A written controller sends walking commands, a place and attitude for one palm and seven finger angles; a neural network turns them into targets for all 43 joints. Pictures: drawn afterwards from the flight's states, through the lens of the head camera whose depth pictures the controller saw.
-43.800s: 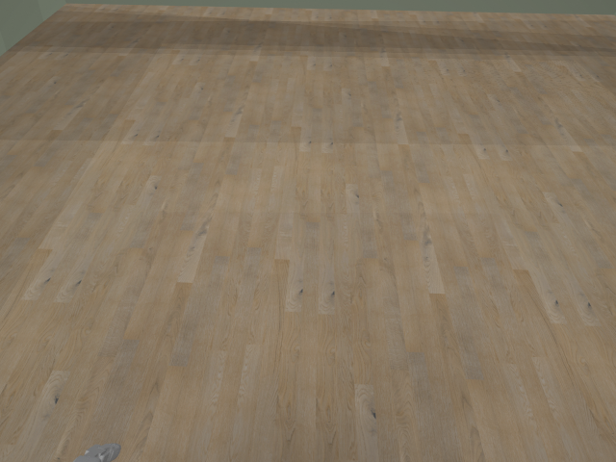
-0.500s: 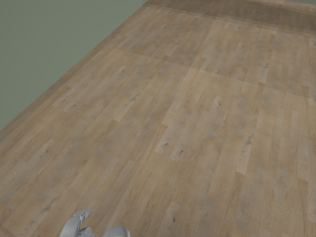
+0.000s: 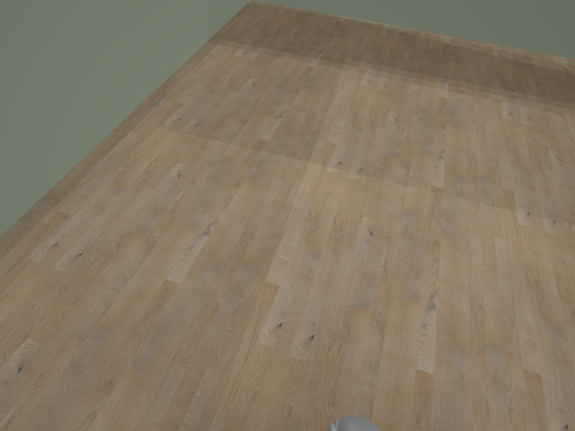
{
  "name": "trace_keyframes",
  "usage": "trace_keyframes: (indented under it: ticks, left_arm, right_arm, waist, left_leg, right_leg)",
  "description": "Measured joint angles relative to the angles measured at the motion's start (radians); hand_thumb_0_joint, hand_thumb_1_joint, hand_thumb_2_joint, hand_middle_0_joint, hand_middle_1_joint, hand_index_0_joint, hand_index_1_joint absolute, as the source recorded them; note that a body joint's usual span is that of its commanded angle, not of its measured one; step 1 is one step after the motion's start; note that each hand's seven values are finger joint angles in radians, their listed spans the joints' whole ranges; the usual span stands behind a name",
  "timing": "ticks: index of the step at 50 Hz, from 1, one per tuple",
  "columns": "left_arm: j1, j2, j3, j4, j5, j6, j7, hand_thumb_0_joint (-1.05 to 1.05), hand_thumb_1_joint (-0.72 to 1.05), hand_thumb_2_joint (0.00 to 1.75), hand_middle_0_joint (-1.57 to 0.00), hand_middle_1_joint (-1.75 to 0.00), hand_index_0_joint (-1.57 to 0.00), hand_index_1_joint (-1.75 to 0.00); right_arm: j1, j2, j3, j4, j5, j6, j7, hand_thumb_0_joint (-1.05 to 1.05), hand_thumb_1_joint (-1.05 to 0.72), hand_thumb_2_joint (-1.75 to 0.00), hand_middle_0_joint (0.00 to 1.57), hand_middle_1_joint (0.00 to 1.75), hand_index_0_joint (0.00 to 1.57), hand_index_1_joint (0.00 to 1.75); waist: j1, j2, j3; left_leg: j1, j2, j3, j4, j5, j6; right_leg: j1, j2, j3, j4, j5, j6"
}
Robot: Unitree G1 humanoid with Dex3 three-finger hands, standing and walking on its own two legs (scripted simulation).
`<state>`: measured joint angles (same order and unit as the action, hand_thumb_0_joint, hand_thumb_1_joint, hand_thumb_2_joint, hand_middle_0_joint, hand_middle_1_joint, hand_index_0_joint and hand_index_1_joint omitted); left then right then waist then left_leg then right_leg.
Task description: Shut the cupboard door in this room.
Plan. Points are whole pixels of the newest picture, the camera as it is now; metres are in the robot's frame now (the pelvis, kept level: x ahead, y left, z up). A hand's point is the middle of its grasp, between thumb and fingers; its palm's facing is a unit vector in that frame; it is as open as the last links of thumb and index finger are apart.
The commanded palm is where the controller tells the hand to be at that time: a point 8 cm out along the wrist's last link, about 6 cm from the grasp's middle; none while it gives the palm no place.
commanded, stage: walk around to get in front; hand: left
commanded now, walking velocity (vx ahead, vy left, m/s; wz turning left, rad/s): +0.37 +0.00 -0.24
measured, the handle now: out of the picture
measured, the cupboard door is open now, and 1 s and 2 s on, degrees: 86 86 86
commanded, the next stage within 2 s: walk to a spot facing it in 1.54 s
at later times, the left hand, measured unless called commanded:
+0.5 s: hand (241, 330) +0.31 +0.10 -0.16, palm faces -0.04 -0.97 -0.25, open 7.1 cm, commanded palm none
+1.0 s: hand (236, 294) +0.40 +0.12 -0.19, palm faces +0.00 -0.99 -0.13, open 7.4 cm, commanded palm none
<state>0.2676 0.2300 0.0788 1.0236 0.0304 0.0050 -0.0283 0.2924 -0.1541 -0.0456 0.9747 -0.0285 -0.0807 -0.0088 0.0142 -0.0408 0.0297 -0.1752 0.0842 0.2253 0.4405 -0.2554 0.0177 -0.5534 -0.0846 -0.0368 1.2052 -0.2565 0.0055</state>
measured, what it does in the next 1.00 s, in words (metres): walks ahead: right foot, then left foot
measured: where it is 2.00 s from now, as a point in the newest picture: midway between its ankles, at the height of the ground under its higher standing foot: (319, 269)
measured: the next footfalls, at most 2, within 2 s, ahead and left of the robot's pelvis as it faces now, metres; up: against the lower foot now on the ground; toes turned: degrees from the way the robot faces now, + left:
right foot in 0.28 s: +0.27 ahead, -0.16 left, +0.00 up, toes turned -13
left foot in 0.86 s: +0.50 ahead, +0.05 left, +0.00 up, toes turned +6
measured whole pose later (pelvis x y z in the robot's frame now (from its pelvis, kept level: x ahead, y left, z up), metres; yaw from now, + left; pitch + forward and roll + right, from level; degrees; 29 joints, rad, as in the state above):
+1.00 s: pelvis +0.44 -0.04 -0.01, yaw -5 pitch -2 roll -1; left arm 0.35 0.16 0.05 1.14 0.02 -0.02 -0.01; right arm 0.17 -0.14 -0.06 0.99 -0.02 -0.09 -0.01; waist 0.03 -0.03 0.08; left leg -0.24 0.06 0.19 0.53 -0.27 0.04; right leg -0.43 -0.09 -0.06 1.21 -0.38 0.00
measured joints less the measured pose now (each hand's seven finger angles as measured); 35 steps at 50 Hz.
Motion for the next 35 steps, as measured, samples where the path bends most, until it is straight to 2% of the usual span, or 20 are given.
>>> trace_keyframes:
  ticks: [3,7,11,13,14,15,16,18,19,21,24,27,31,35]
  left_arm:
    - [-0.044,-0.014,0.000,-0.020,0.002,0.004,-0.002,0.01,0.92,0.90,-0.19,-0.30,-0.19,-0.30]
    - [-0.108,-0.032,-0.008,-0.034,0.001,0.008,-0.005,0.01,0.92,0.90,-0.19,-0.30,-0.19,-0.30]
    - [-0.171,-0.046,-0.018,-0.041,-0.002,-0.001,-0.006,0.01,0.92,0.90,-0.19,-0.30,-0.19,-0.30]
    - [-0.191,-0.051,-0.023,-0.047,-0.002,-0.017,-0.006,0.01,0.91,0.90,-0.19,-0.30,-0.19,-0.30]
    - [-0.195,-0.050,-0.026,-0.051,-0.001,-0.032,-0.005,0.01,0.91,0.90,-0.20,-0.30,-0.20,-0.30]
    - [-0.202,-0.054,-0.024,-0.051,0.000,-0.052,-0.001,0.00,0.91,0.90,-0.20,-0.30,-0.20,-0.30]
    - [-0.205,-0.057,-0.025,-0.050,-0.004,-0.069,0.005,0.00,0.91,0.90,-0.20,-0.30,-0.20,-0.30]
    - [-0.196,-0.063,-0.029,-0.041,-0.014,-0.079,0.012,0.00,0.91,0.90,-0.20,-0.30,-0.20,-0.30]
    - [-0.186,-0.068,-0.030,-0.033,-0.017,-0.077,0.016,0.00,0.91,0.90,-0.20,-0.30,-0.20,-0.30]
    - [-0.153,-0.078,-0.020,-0.020,-0.028,-0.079,0.029,-0.01,0.92,0.90,-0.20,-0.30,-0.20,-0.30]
    - [-0.106,-0.061,-0.003,-0.008,-0.022,-0.085,0.046,-0.03,0.96,0.90,-0.20,-0.30,-0.20,-0.30]
    - [-0.053,-0.051,-0.010,0.019,-0.014,-0.083,0.045,-0.03,0.95,0.90,-0.20,-0.30,-0.20,-0.30]
    - [0.014,-0.057,-0.023,0.048,-0.013,-0.088,0.042,-0.02,0.94,0.90,-0.20,-0.30,-0.20,-0.30]
    - [0.070,-0.072,-0.038,0.072,-0.014,-0.091,0.040,-0.01,0.93,0.90,-0.20,-0.30,-0.20,-0.30]
  right_arm:
    - [0.064,0.001,-0.005,0.045,0.002,0.003,0.000,0.00,-0.94,-0.90,0.20,0.30,0.20,0.29]
    - [0.133,0.011,-0.008,0.095,-0.001,0.010,0.003,0.00,-0.93,-0.90,0.20,0.30,0.20,0.29]
    - [0.185,0.022,-0.006,0.134,-0.005,0.019,0.006,0.00,-0.92,-0.90,0.19,0.30,0.20,0.29]
    - [0.210,0.027,-0.005,0.155,-0.003,0.026,0.008,0.00,-0.92,-0.90,0.19,0.30,0.20,0.29]
    - [0.224,0.033,-0.005,0.167,0.000,0.030,0.010,0.00,-0.92,-0.90,0.20,0.30,0.20,0.29]
    - [0.222,0.036,-0.004,0.181,0.006,0.039,0.014,0.01,-0.92,-0.90,0.20,0.30,0.20,0.29]
    - [0.206,0.038,-0.002,0.187,0.012,0.052,0.016,0.01,-0.92,-0.90,0.20,0.30,0.20,0.29]
    - [0.164,0.039,-0.003,0.183,0.018,0.067,0.018,0.01,-0.91,-0.90,0.20,0.30,0.20,0.29]
    - [0.141,0.036,-0.006,0.175,0.016,0.069,0.017,0.01,-0.91,-0.90,0.20,0.30,0.20,0.29]
    - [0.091,0.027,-0.013,0.151,0.009,0.070,0.016,0.01,-0.91,-0.90,0.20,0.30,0.20,0.29]
    - [0.023,0.014,-0.022,0.104,-0.002,0.068,0.016,0.01,-0.92,-0.90,0.19,0.30,0.19,0.29]
    - [-0.038,-0.003,-0.030,0.065,-0.007,0.069,0.016,0.01,-0.93,-0.90,0.19,0.30,0.19,0.29]
    - [-0.102,-0.036,-0.035,0.032,-0.005,0.069,0.030,0.01,-0.94,-0.90,0.19,0.30,0.19,0.29]
    - [-0.157,-0.049,-0.027,0.014,-0.003,0.069,0.041,0.01,-0.93,-0.90,0.19,0.30,0.19,0.29]
  waist:
    - [-0.012,-0.001,-0.001]
    - [-0.040,0.002,0.017]
    - [-0.078,0.014,0.043]
    - [-0.087,0.026,0.051]
    - [-0.084,0.026,0.052]
    - [-0.076,0.035,0.060]
    - [-0.073,0.038,0.072]
    - [-0.074,0.037,0.086]
    - [-0.071,0.039,0.086]
    - [-0.062,0.047,0.073]
    - [-0.048,0.059,0.038]
    - [-0.040,0.068,0.008]
    - [-0.020,0.071,-0.007]
    - [0.008,0.059,0.008]
  left_leg:
    - [0.063,-0.008,0.022,-0.057,-0.009,-0.009]
    - [0.137,-0.007,0.049,-0.095,-0.042,-0.032]
    - [0.195,0.012,0.071,-0.081,-0.104,-0.073]
    - [0.213,0.038,0.077,-0.030,-0.157,-0.100]
    - [0.204,0.056,0.075,0.039,-0.192,-0.105]
    - [0.164,0.085,0.056,0.166,-0.204,-0.091]
    - [0.097,0.091,-0.003,0.339,-0.219,-0.076]
    - [-0.050,0.064,-0.109,0.651,-0.212,-0.052]
    - [-0.115,0.058,-0.133,0.744,-0.174,-0.045]
    - [-0.223,0.060,-0.152,0.813,-0.098,-0.039]
    - [-0.340,0.073,-0.157,0.768,-0.027,-0.048]
    - [-0.404,0.079,-0.155,0.683,0.026,-0.059]
    - [-0.431,0.077,-0.153,0.551,0.086,-0.065]
    - [-0.404,0.065,-0.143,0.390,0.113,-0.057]
  right_leg:
    - [-0.060,-0.025,0.000,-0.065,0.062,0.014]
    - [-0.064,-0.043,-0.029,-0.263,0.101,0.019]
    - [-0.003,-0.022,-0.069,-0.479,0.078,-0.006]
    - [0.060,0.008,-0.095,-0.572,0.069,-0.028]
    - [0.103,0.020,-0.106,-0.620,0.094,-0.042]
    - [0.107,0.034,-0.112,-0.596,0.105,-0.061]
    - [0.107,0.041,-0.115,-0.554,0.075,-0.076]
    - [0.141,0.045,-0.120,-0.535,0.017,-0.092]
    - [0.169,0.049,-0.123,-0.553,0.005,-0.093]
    - [0.220,0.062,-0.124,-0.608,0.010,-0.085]
    - [0.285,0.081,-0.125,-0.688,0.015,-0.093]
    - [0.348,0.094,-0.126,-0.753,0.012,-0.092]
    - [0.429,0.105,-0.131,-0.821,-0.004,-0.083]
    - [0.503,0.108,-0.140,-0.868,-0.033,-0.066]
